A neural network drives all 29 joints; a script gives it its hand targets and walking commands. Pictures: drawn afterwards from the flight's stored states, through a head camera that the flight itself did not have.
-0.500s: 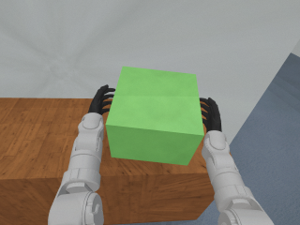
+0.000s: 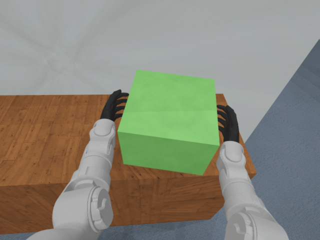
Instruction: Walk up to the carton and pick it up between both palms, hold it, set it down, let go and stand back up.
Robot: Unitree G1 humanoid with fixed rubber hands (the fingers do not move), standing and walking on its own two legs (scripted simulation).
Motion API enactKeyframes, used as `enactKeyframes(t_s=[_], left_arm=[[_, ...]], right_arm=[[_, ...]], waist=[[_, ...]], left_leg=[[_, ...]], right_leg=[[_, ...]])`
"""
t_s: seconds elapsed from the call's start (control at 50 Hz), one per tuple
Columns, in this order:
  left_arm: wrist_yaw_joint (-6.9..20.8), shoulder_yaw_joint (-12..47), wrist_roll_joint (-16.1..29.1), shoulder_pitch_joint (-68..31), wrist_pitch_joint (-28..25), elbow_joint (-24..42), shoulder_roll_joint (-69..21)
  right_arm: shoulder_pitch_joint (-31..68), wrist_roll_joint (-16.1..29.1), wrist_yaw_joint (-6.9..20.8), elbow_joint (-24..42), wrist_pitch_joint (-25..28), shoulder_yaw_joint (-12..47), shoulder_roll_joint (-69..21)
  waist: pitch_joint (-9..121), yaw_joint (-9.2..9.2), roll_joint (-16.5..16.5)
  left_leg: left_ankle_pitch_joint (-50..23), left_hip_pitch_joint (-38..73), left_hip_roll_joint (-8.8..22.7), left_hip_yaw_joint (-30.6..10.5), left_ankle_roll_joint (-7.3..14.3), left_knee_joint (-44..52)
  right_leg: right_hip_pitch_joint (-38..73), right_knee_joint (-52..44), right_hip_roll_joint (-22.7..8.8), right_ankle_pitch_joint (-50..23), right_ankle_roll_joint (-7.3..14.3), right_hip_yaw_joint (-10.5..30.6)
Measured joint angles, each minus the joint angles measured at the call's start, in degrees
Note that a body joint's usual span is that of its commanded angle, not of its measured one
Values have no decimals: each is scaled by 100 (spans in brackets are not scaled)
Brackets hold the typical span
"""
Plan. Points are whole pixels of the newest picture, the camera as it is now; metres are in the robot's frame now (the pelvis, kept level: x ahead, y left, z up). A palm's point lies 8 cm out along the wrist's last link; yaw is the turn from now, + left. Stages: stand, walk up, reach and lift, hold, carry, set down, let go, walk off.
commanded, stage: set down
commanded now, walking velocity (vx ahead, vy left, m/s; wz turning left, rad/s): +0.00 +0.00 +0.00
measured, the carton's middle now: (169, 121) +0.43 +0.00 +0.04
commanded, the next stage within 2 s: none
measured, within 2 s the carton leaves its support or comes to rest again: rests again in 1.50 s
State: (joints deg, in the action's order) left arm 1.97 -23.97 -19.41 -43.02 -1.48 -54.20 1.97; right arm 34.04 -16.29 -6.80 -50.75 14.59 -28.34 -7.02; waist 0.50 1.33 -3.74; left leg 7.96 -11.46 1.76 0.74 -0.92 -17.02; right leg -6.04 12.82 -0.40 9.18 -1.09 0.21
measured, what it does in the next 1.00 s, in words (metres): stands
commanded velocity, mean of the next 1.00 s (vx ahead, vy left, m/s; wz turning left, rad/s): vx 0.00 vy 0.00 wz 0.00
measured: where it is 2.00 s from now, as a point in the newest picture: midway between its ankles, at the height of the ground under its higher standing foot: outside the picture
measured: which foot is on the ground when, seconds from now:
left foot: down 0.00-1.00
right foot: down 0.00-1.00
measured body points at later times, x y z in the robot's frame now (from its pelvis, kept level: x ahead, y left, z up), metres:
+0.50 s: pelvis +0.00 +0.00 -0.01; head +0.08 +0.03 +0.44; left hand +0.44 +0.16 +0.02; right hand +0.40 -0.16 +0.03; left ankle +0.01 +0.12 -0.75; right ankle -0.03 -0.13 -0.75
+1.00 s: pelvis -0.01 +0.01 -0.02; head +0.12 +0.03 +0.42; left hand +0.45 +0.15 -0.02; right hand +0.40 -0.16 -0.02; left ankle +0.01 +0.12 -0.75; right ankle -0.03 -0.13 -0.75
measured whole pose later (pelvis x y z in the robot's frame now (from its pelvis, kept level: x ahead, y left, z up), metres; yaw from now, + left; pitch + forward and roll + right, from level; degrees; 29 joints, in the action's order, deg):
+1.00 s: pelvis -0.01 +0.01 -0.02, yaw +0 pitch +24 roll -2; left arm -2.4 -15.6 -6.9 -56.8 -25.8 -88.2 10.6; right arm 42.1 -18.6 -8.2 -64.3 26.5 -33.7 -4.9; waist 9.5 4.8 0.2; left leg 8.6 -41.2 2.5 0.8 0.0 -26.0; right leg -34.7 20.4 -0.4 9.4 -1.7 -1.8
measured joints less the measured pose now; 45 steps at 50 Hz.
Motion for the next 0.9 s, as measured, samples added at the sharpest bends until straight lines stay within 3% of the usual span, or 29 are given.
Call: enactKeyframes(t_s=[0.32, 0.9], left_arm=[[-168, 45, 264, -327, -937, -1183, 299], [-408, 664, 1065, -1217, -2236, -3071, 783]], right_arm=[[284, -388, 14, -481, 496, -465, -23], [720, -277, -123, -1212, 1125, -545, 180]], waist=[[357, 30, 65], [812, 312, 349]], left_leg=[[7, -923, 23, 41, 21, -190], [46, -2643, 49, 31, 94, -750]], right_leg=[[-903, 155, -2, -9, -16, -46], [-2553, 632, -13, 11, -61, -173]])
